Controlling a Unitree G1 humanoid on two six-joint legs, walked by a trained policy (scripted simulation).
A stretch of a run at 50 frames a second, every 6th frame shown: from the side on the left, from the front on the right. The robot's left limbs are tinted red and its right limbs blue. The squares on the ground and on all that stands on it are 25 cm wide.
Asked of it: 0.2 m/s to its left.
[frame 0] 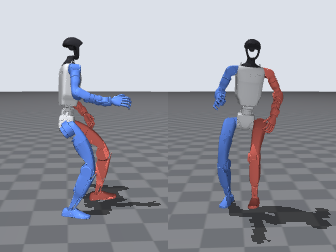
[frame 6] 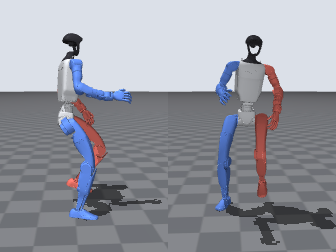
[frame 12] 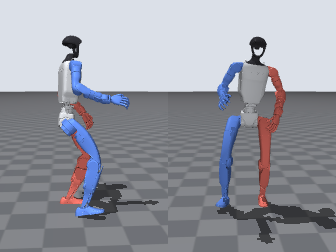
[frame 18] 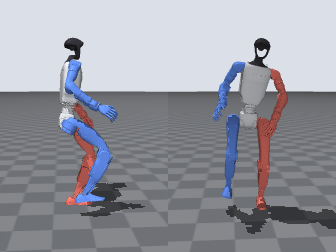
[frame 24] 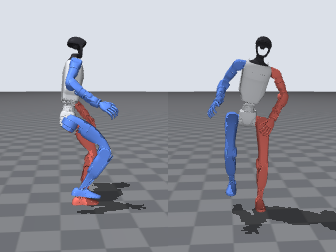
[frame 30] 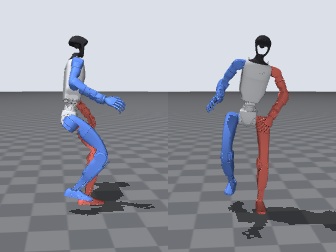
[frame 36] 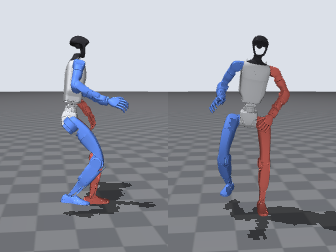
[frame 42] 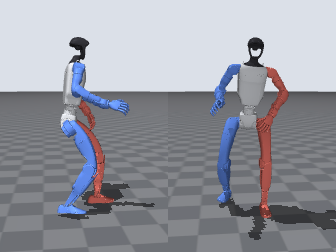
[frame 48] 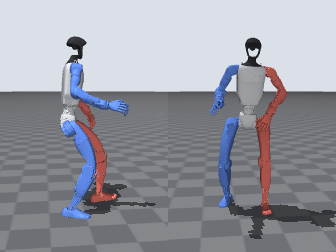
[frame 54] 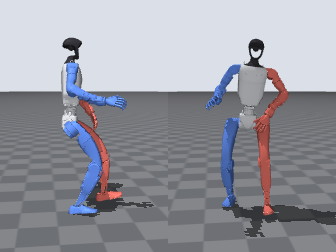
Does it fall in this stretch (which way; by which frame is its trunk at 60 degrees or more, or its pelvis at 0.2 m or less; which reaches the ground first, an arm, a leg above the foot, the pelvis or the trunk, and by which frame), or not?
no
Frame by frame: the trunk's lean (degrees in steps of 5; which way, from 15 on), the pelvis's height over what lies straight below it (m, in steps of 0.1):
0: 5, 0.7
6: 10, 0.7
12: 10, 0.7
18: 15 to its left, 0.7
24: 15 to its left, 0.7
30: 15 to its left, 0.7
36: 10, 0.7
42: 10, 0.7
48: 5, 0.7
54: 5, 0.7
